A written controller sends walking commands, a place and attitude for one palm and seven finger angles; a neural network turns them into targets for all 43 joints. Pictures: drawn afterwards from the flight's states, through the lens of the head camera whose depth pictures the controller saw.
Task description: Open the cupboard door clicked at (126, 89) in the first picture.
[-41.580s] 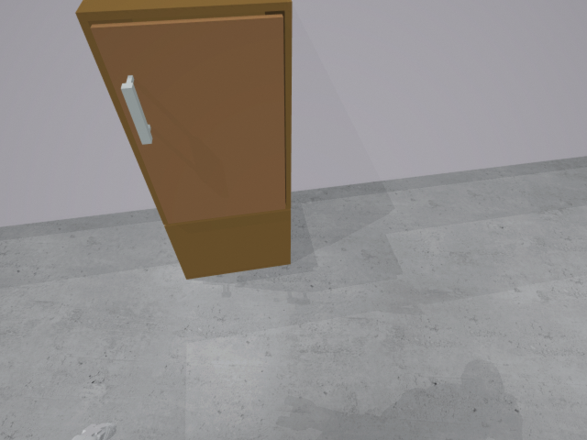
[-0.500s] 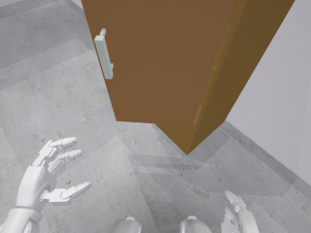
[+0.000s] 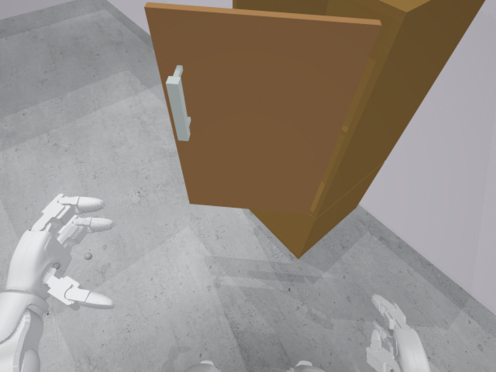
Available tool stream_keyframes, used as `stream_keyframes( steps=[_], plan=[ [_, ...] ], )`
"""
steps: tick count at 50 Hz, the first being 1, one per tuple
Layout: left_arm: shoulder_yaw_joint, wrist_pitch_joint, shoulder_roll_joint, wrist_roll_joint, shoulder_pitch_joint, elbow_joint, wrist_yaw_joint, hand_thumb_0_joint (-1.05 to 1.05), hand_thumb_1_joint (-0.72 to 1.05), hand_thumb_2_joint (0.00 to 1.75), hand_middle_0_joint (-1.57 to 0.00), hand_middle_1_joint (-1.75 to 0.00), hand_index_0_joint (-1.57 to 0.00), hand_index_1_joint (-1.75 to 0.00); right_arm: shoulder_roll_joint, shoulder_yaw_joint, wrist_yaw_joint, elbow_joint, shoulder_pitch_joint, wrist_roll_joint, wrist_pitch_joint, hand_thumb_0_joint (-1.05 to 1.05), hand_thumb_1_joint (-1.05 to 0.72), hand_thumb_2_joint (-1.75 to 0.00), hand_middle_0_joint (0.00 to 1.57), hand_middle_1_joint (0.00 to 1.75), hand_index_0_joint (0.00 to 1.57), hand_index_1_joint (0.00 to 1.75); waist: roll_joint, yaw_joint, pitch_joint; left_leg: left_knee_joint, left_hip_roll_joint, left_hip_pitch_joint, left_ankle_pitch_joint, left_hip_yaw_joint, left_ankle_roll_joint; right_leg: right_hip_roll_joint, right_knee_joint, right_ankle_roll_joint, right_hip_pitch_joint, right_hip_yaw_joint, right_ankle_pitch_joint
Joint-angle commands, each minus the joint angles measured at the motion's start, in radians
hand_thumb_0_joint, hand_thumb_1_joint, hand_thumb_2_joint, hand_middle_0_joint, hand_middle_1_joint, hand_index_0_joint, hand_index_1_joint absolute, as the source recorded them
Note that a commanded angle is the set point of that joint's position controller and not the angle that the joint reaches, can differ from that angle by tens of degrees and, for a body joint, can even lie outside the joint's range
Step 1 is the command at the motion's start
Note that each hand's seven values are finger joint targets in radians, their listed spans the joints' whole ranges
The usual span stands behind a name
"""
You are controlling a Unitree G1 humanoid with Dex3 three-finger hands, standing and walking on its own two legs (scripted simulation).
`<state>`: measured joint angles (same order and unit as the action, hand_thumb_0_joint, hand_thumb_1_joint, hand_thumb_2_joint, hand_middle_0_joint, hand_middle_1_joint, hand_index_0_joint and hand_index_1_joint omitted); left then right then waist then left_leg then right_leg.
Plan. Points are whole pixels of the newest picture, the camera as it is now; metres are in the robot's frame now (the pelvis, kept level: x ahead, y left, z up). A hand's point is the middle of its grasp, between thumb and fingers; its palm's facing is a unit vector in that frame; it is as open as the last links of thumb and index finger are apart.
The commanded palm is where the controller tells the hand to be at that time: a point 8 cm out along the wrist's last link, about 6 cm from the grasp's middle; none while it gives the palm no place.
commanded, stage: raise the hand with hooked fingers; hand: left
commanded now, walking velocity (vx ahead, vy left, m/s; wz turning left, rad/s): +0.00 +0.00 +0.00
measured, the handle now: (181, 104) +0.58 +0.18 +0.07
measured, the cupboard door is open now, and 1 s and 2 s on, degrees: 45 45 45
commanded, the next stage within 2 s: move the hooked fingers beside the handle in 0.76 s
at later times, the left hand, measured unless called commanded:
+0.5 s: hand (79, 223) +0.30 +0.27 +0.08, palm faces -0.01 -1.00 -0.03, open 14.0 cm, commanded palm +0.27 +0.32 +0.09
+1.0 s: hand (79, 221) +0.30 +0.27 +0.08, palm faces +0.02 -1.00 -0.02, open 14.0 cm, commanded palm +0.28 +0.31 +0.09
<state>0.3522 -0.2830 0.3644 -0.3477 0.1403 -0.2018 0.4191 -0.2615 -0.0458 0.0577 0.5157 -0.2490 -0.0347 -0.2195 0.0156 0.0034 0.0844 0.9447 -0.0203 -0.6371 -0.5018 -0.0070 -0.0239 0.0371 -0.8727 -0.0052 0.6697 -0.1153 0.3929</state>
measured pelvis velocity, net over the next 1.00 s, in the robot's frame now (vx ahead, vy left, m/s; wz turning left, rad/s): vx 0.00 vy -0.01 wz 0.00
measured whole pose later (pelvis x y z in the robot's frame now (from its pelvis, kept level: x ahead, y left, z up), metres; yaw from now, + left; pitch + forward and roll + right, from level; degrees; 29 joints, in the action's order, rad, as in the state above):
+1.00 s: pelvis +0.00 -0.01 +0.01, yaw +0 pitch +10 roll -2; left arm 0.44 -0.27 0.43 -0.34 -0.14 -0.51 0.52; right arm -0.28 -0.06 0.08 0.56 -0.27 -0.03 -0.18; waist 0.02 0.00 0.06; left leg 0.86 -0.02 -0.58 -0.45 -0.02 -0.02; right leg 0.03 -0.80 -0.01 0.62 -0.11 0.35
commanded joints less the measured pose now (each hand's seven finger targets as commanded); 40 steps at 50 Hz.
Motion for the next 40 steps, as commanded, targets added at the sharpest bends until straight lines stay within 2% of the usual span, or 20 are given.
stream_keyframes(
  steps=[1,2,4,6,8,12,13,15,16,18,20,22,25,26,28,30,31,33,36,40],
  plan=[
    [0.127,-0.047,0.239,-0.031,-0.209,0.152,0.03,0.0,-0.5,0.3,-0.3,-1.2,-0.3,-1.2,-0.162,0.066,0.015,-0.112,-0.009,-0.004,-0.044,0.0,-0.9,-0.9,0.2,0.3,0.2,0.3,0.083,-0.005,0.232,-0.167,0.017,0.104,0.433,0.042,0.022,-0.048,0.082,-0.026,-0.214,0.042,-0.295],
    [0.128,-0.046,0.249,-0.025,-0.235,0.154,0.037,0.0,-0.5,0.3,-0.3,-1.2,-0.3,-1.2,-0.159,0.063,0.014,-0.109,-0.009,-0.005,-0.042,0.0,-0.9,-0.9,0.2,0.3,0.2,0.3,0.103,-0.006,0.255,-0.175,0.015,0.122,0.443,0.043,0.024,-0.047,0.085,-0.025,-0.218,0.042,-0.295],
    [0.136,-0.04,0.25,-0.031,-0.249,0.116,0.047,0.0,-0.5,0.3,-0.3,-1.2,-0.3,-1.2,-0.161,0.066,0.018,-0.106,-0.012,-0.006,-0.04,0.0,-0.9,-0.9,0.2,0.3,0.2,0.3,0.056,-0.008,0.245,-0.183,0.014,0.124,0.438,0.044,0.023,-0.047,0.096,-0.021,-0.22,0.038,-0.295],
    [0.153,-0.029,0.276,-0.036,-0.286,0.071,0.062,0.0,-0.5,0.3,-0.3,-1.2,-0.3,-1.2,-0.167,0.062,0.02,-0.103,-0.011,-0.006,-0.037,0.0,-0.9,-0.9,0.2,0.3,0.2,0.3,0.067,-0.004,0.231,-0.188,0.017,0.117,0.427,0.043,0.024,-0.047,0.101,-0.027,-0.23,0.044,-0.292],
    [0.168,-0.018,0.29,-0.039,-0.321,0.029,0.076,0.0,-0.5,0.3,-0.3,-1.2,-0.3,-1.2,-0.167,0.062,0.023,-0.103,-0.014,-0.008,-0.029,0.0,-0.9,-0.9,0.2,0.3,0.2,0.3,0.04,-0.007,0.234,-0.2,0.018,0.113,0.401,0.038,0.021,-0.047,0.117,-0.021,-0.236,0.048,-0.276],
    [0.19,-0.019,0.335,-0.035,-0.405,0.002,0.098,0.0,-0.5,0.3,-0.3,-1.2,-0.3,-1.2,-0.17,0.059,0.026,-0.097,-0.02,-0.005,-0.023,0.0,-0.9,-0.9,0.2,0.3,0.2,0.3,0.06,-0.006,0.264,-0.212,0.018,0.137,0.434,0.036,0.019,-0.047,0.126,-0.026,-0.267,0.054,-0.304],
    [0.193,-0.018,0.335,-0.036,-0.404,-0.018,0.104,0.0,-0.5,0.3,-0.3,-1.2,-0.3,-1.2,-0.17,0.062,0.028,-0.094,-0.024,-0.006,-0.021,0.0,-0.9,-0.9,0.2,0.3,0.2,0.3,0.061,-0.006,0.264,-0.211,0.019,0.14,0.429,0.031,0.018,-0.047,0.132,-0.024,-0.266,0.058,-0.303],
    [0.164,-0.021,0.294,-0.042,-0.369,-0.034,0.115,0.0,-0.5,0.3,-0.3,-1.2,-0.3,-1.2,-0.168,0.063,0.023,-0.101,-0.019,-0.008,-0.023,0.0,-0.9,-0.9,0.2,0.3,0.2,0.3,0.067,0.0,0.247,-0.22,0.02,0.139,0.43,0.031,0.019,-0.044,0.138,-0.026,-0.264,0.055,-0.301],
    [0.162,-0.023,0.298,-0.043,-0.365,-0.031,0.12,0.0,-0.5,0.3,-0.3,-1.2,-0.3,-1.2,-0.169,0.064,0.02,-0.1,-0.021,-0.007,-0.025,0.0,-0.9,-0.9,0.2,0.3,0.2,0.3,0.082,0.002,0.247,-0.216,0.019,0.152,0.463,0.032,0.019,-0.046,0.135,-0.031,-0.266,0.056,-0.324],
    [0.172,-0.022,0.302,-0.042,-0.342,-0.039,0.119,0.0,-0.5,0.3,-0.3,-1.2,-0.3,-1.2,-0.171,0.069,0.015,-0.102,-0.032,-0.006,-0.021,0.0,-0.9,-0.9,0.2,0.3,0.2,0.3,0.051,0.004,0.258,-0.22,0.018,0.149,0.479,0.031,0.02,-0.046,0.137,-0.024,-0.27,0.053,-0.336],
    [0.182,-0.021,0.307,-0.043,-0.34,-0.052,0.111,0.0,-0.5,0.3,-0.3,-1.2,-0.3,-1.2,-0.174,0.07,0.012,-0.105,-0.028,-0.007,-0.017,0.0,-0.9,-0.9,0.2,0.3,0.2,0.3,0.037,0.003,0.226,-0.229,0.019,0.123,0.432,0.028,0.02,-0.045,0.142,-0.023,-0.256,0.051,-0.305],
    [0.206,-0.033,0.338,-0.042,-0.37,-0.022,0.1,0.0,-0.5,0.3,-0.3,-1.2,-0.3,-1.2,-0.173,0.069,0.01,-0.109,-0.027,-0.003,-0.014,0.0,-0.9,-0.9,0.2,0.3,0.2,0.3,0.057,0.009,0.249,-0.232,0.021,0.129,0.419,0.026,0.019,-0.045,0.143,-0.026,-0.274,0.059,-0.293],
    [0.195,-0.045,0.32,-0.038,-0.365,-0.021,0.087,0.0,-0.5,0.3,-0.3,-1.2,-0.3,-1.2,-0.169,0.069,0.014,-0.11,-0.027,-0.003,-0.013,0.0,-0.9,-0.9,0.2,0.3,0.2,0.3,0.068,0.005,0.242,-0.236,0.022,0.126,0.401,0.024,0.019,-0.043,0.146,-0.024,-0.266,0.059,-0.276],
    [0.2,-0.05,0.333,-0.038,-0.375,-0.017,0.085,0.0,-0.5,0.3,-0.3,-1.2,-0.3,-1.2,-0.172,0.069,0.014,-0.108,-0.029,-0.001,-0.012,0.0,-0.9,-0.9,0.2,0.3,0.2,0.3,0.061,0.002,0.237,-0.23,0.021,0.124,0.392,0.022,0.016,-0.046,0.148,-0.026,-0.268,0.066,-0.272],
    [0.197,-0.061,0.334,-0.032,-0.385,0.008,0.084,0.0,-0.5,0.3,-0.3,-1.2,-0.3,-1.2,-0.168,0.07,0.016,-0.105,-0.03,-0.001,-0.012,0.0,-0.9,-0.9,0.2,0.3,0.2,0.3,0.099,0.0,0.263,-0.234,0.021,0.141,0.396,0.02,0.016,-0.044,0.148,-0.024,-0.272,0.067,-0.275],
    [0.185,-0.064,0.317,-0.031,-0.373,-0.002,0.083,0.0,-0.5,0.3,-0.3,-1.2,-0.3,-1.2,-0.165,0.07,0.018,-0.103,-0.03,-0.004,-0.013,0.0,-0.9,-0.9,0.2,0.3,0.2,0.3,0.085,-0.004,0.251,-0.236,0.019,0.14,0.398,0.025,0.017,-0.045,0.148,-0.023,-0.264,0.061,-0.275],
    [0.191,-0.068,0.33,-0.035,-0.386,0.01,0.083,0.0,-0.5,0.3,-0.3,-1.2,-0.3,-1.2,-0.168,0.069,0.019,-0.1,-0.031,-0.001,-0.015,0.0,-0.9,-0.9,0.2,0.3,0.2,0.3,0.08,-0.002,0.257,-0.232,0.018,0.149,0.417,0.029,0.017,-0.048,0.145,-0.026,-0.274,0.063,-0.291],
    [0.188,-0.064,0.326,-0.03,-0.384,0.0,0.087,0.0,-0.5,0.3,-0.3,-1.2,-0.3,-1.2,-0.164,0.067,0.02,-0.098,-0.03,-0.003,-0.014,0.0,-0.9,-0.9,0.2,0.3,0.2,0.3,0.104,-0.005,0.26,-0.234,0.02,0.154,0.404,0.024,0.017,-0.048,0.148,-0.023,-0.267,0.064,-0.284],
    [0.184,-0.053,0.324,-0.033,-0.384,-0.022,0.092,0.0,-0.5,0.3,-0.3,-1.2,-0.3,-1.2,-0.168,0.065,0.023,-0.094,-0.027,-0.004,-0.016,0.0,-0.9,-0.9,0.2,0.3,0.2,0.3,0.084,-0.005,0.23,-0.237,0.017,0.151,0.402,0.032,0.018,-0.049,0.148,-0.027,-0.253,0.057,-0.276],
    [0.185,-0.043,0.314,-0.035,-0.376,-0.045,0.095,0.0,-0.5,0.3,-0.3,-1.2,-0.3,-1.2,-0.166,0.064,0.023,-0.097,-0.027,-0.005,-0.017,0.0,-0.9,-0.9,0.2,0.3,0.2,0.3,0.05,-0.003,0.24,-0.238,0.019,0.139,0.401,0.03,0.018,-0.045,0.149,-0.021,-0.264,0.057,-0.288]
  ],
)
